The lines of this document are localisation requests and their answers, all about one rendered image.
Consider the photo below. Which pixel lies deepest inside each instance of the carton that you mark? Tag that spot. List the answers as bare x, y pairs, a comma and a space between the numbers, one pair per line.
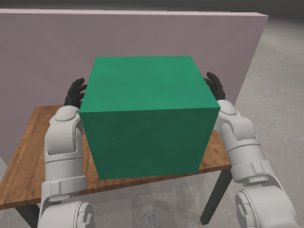
147, 116

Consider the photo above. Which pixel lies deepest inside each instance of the left robot forearm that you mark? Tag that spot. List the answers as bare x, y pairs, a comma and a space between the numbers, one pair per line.
64, 172

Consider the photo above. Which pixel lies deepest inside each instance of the right robot hand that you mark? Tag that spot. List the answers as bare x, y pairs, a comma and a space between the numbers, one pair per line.
215, 86

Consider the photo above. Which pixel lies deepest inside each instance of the right robot upper arm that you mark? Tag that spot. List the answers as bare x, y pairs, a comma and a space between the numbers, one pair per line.
264, 207

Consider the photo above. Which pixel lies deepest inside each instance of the right robot forearm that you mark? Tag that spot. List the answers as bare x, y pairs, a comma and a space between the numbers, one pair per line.
249, 165

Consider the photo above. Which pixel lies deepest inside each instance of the left robot upper arm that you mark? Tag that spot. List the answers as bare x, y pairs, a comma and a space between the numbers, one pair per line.
76, 214

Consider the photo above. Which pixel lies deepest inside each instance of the left robot hand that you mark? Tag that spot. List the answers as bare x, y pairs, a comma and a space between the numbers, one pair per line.
74, 96

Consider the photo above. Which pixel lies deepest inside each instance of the table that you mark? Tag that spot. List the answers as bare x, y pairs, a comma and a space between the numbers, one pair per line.
21, 186

